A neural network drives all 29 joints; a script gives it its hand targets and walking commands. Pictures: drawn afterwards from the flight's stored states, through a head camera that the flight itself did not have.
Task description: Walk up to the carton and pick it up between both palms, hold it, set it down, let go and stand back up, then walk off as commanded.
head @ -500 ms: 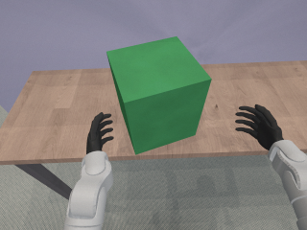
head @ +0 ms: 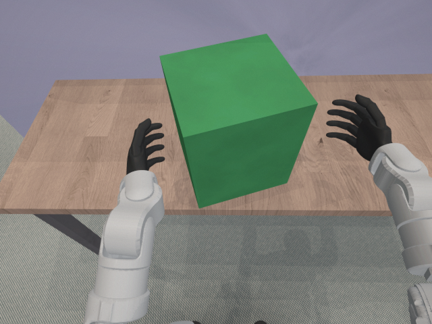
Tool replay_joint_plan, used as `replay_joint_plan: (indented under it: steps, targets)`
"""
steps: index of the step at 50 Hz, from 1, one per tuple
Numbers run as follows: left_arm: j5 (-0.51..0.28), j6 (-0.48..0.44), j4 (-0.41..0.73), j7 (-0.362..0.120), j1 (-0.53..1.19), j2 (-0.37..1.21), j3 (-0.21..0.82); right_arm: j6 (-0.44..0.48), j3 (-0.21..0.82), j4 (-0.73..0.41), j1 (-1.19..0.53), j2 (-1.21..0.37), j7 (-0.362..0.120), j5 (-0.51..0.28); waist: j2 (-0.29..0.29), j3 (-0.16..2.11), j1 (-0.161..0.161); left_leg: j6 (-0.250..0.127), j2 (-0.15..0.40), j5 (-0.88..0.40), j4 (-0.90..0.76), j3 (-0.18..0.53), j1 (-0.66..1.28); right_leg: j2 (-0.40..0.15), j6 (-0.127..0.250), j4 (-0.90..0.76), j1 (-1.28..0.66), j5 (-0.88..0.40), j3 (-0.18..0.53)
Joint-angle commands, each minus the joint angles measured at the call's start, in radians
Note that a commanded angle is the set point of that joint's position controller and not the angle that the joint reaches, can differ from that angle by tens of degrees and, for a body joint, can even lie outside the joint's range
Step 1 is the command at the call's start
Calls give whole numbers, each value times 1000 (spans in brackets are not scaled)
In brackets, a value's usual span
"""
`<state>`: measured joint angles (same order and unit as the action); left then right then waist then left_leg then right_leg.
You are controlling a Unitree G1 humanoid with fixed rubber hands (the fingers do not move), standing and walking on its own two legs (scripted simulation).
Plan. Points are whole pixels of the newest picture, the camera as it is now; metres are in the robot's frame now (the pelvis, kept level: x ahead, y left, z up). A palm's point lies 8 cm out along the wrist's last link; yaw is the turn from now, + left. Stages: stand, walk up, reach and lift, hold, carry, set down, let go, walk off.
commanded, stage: reach and lift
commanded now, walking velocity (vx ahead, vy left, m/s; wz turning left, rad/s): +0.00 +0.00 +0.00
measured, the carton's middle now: (230, 126) +0.47 +0.04 +0.05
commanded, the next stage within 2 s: none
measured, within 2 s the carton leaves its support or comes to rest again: neither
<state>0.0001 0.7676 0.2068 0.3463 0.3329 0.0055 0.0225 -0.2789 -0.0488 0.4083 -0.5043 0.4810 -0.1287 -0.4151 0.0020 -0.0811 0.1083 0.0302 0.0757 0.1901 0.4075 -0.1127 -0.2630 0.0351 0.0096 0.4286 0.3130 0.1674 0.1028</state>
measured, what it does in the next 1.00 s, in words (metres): stands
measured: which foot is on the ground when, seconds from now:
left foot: down 0.00-1.00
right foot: down 0.00-1.00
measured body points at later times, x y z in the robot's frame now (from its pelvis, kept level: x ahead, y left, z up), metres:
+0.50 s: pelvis +0.01 +0.00 +0.00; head +0.07 +0.01 +0.44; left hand +0.38 +0.19 +0.12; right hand +0.48 -0.16 +0.13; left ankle +0.01 +0.14 -0.74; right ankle +0.03 -0.12 -0.74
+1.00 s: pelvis +0.03 +0.01 +0.00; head +0.12 +0.00 +0.44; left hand +0.43 +0.21 +0.11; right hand +0.54 -0.14 +0.12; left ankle +0.01 +0.14 -0.74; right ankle +0.03 -0.12 -0.74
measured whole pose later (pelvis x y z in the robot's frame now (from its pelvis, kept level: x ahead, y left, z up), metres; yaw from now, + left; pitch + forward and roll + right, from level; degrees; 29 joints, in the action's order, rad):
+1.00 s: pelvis +0.03 +0.01 +0.00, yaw +0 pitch +11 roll +0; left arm 0.00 0.61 -0.25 0.34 0.71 0.01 -0.06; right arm -0.24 0.00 0.79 -0.91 0.48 -0.10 -0.37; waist -0.02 -0.01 0.20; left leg 0.03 0.08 0.21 0.41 -0.11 -0.38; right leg 0.04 0.01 0.39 0.41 0.17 0.10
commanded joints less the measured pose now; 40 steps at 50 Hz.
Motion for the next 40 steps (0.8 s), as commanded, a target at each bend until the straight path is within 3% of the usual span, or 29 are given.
replay_joint_plan:
  steps: [1, 4, 5, 6, 7, 8, 9, 11, 12, 14, 15, 18, 19, 20, 21, 22, 23, 24, 25, 26, 27, 29, 30, 31, 32, 36, 37, 38, 40]
  targets:
    - [-66, -51, 124, 13, 469, -105, -163, 52, -10, -8, -574, 351, 7, 5, 49, 600, 93, 13, -34, -368, 9, 54, 234, 74, 62, -62, -105, -214, -72]
    - [-92, -62, 131, 15, 517, -88, -160, 52, 15, -2, -634, 314, 5, 10, 34, 649, 106, 22, -34, -383, 20, 63, 272, 72, 54, -71, -84, -207, -78]
    - [-74, -50, 68, 10, 504, -105, -177, 37, -9, 38, -629, 351, 7, 27, 50, 605, 89, 15, -33, -353, 16, 60, 248, 68, 54, -73, -81, -192, -72]
    - [-73, -51, 80, 9, 508, -99, -182, 44, 15, 59, -628, 339, 7, 22, 54, 616, 115, 24, -36, -393, 20, 59, 255, 78, 55, -75, -93, -211, -77]
    - [-69, -45, 58, 14, 565, -112, -169, 37, -25, 87, -669, 367, 4, 30, 40, 612, 87, 25, -37, -349, 14, 54, 228, 75, 59, -76, -74, -183, -79]
    - [-54, -54, 84, 17, 538, -117, -202, 41, 25, 59, -665, 337, 3, 18, 30, 645, 137, 27, -35, -396, 12, 48, 249, 78, 56, -75, -110, -216, -77]
    - [-74, -50, 81, 21, 606, -100, -173, 40, 0, 98, -713, 344, 1, 21, 16, 635, 107, 33, -39, -384, 21, 58, 234, 78, 63, -74, -85, -195, -75]
    - [-88, -45, 40, 20, 598, -104, -177, 45, 12, 110, -751, 358, 1, 24, 51, 646, 134, 28, -32, -384, 26, 53, 227, 83, 64, -75, -65, -192, -84]
    - [-75, -54, 36, 25, 621, -110, -188, 45, 11, 108, -765, 341, 6, 28, 36, 671, 133, 33, -35, -406, 21, 54, 225, 82, 64, -72, -77, -201, -80]
    - [-85, -50, -23, 20, 633, -129, -201, 29, 12, 138, -771, 354, 2, 32, 76, 611, 127, 20, -38, -347, 19, 43, 194, 76, 58, -82, -74, -170, -81]
    - [-94, -65, 9, 26, 718, -136, -184, 47, 8, 83, -851, 342, 2, 18, 42, 702, 129, 22, -42, -346, 30, 45, 186, 72, 60, -72, -75, -183, -73]
    - [-92, -69, -34, 27, 721, -127, -189, 35, 0, 172, -829, 335, 11, 47, 50, 659, 118, 32, -33, -373, 32, 46, 185, 75, 58, -72, -65, -190, -85]
    - [-87, -71, -54, 27, 743, -138, -197, 37, 9, 168, -863, 330, 11, 37, 45, 681, 137, 28, -37, -379, 35, 49, 195, 75, 58, -76, -64, -184, -83]
    - [-107, -80, -33, 28, 781, -119, -171, 41, 17, 123, -904, 316, 11, 33, 32, 751, 131, 32, -40, -393, 41, 41, 187, 71, 57, -64, -72, -218, -88]
    - [-94, -70, -126, 28, 717, -136, -207, 24, 10, 230, -855, 335, 16, 42, 55, 634, 133, 26, -38, -366, 37, 46, 154, 74, 57, -66, -64, -194, -80]
    - [-95, -83, -113, 32, 808, -130, -204, 38, 27, 181, -942, 344, 6, 38, 40, 706, 154, 35, -34, -371, 35, 42, 165, 79, 66, -67, -54, -177, -85]
    - [-85, -78, -147, 35, 756, -132, -205, 31, 24, 214, -894, 321, 9, 46, 46, 687, 148, 28, -39, -350, 32, 35, 146, 76, 65, -78, -76, -165, -85]
    - [-120, -95, -84, 42, 822, -131, -188, 38, 22, 151, -948, 332, 7, 38, 33, 749, 140, 35, -33, -384, 40, 40, 161, 73, 62, -60, -83, -199, -88]
    - [-107, -93, -86, 46, 780, -125, -204, 36, 52, 180, -915, 315, 9, 23, 43, 783, 170, 37, -33, -451, 53, 35, 193, 81, 64, -60, -89, -242, -84]
    - [-120, -104, -101, 44, 829, -128, -183, 40, 23, 195, -952, 322, 13, 36, 44, 791, 146, 40, -34, -436, 53, 33, 179, 79, 62, -62, -60, -233, -87]
    - [-92, -100, -164, 41, 812, -133, -212, 25, 19, 266, -928, 335, 10, 42, 35, 727, 141, 41, -32, -430, 52, 36, 170, 80, 64, -63, -47, -220, -84]
    - [-100, -111, -117, 41, 835, -141, -211, 35, 35, 250, -945, 320, 8, 33, 27, 796, 146, 52, -34, -476, 65, 41, 200, 82, 64, -67, -63, -236, -85]
    - [-107, -105, -184, 37, 843, -147, -212, 27, 20, 295, -970, 346, 11, 47, 46, 740, 137, 47, -33, -448, 57, 41, 168, 87, 63, -73, -28, -200, -90]
    - [-134, -125, -112, 42, 860, -123, -185, 52, 33, 218, -996, 348, 8, 38, 43, 852, 144, 54, -32, -521, 74, 42, 195, 95, 64, -61, -39, -254, -93]
    - [-131, -127, -191, 32, 855, -129, -206, 48, 40, 246, -1000, 326, 11, 41, 59, 816, 146, 47, -35, -511, 77, 33, 187, 82, 62, -59, -59, -283, -85]
    - [-103, -148, -207, 29, 892, -148, -233, 51, 72, 239, -1042, 309, 13, 21, 65, 855, 173, 47, -37, -535, 79, 32, 159, 87, 58, -46, -64, -313, -79]
    - [-96, -142, -219, 21, 848, -146, -230, 51, 55, 274, -986, 325, 17, 35, 41, 850, 153, 59, -34, -567, 82, 35, 184, 87, 62, -60, -75, -320, -88]
    - [-99, -152, -227, 18, 883, -167, -256, 57, 82, 251, -1044, 326, 19, 24, 62, 876, 181, 55, -43, -573, 86, 26, 172, 86, 55, -56, -75, -361, -85]
    - [-105, -177, -180, 20, 901, -127, -230, 75, 55, 259, -1029, 319, 21, 38, 26, 924, 157, 70, -36, -631, 101, 28, 183, 93, 57, -36, -63, -382, -90]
